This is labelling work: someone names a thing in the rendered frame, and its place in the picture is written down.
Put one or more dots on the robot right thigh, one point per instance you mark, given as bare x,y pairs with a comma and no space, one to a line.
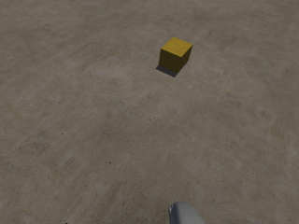
184,213

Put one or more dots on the carton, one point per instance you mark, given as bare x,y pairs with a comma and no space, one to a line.
174,54

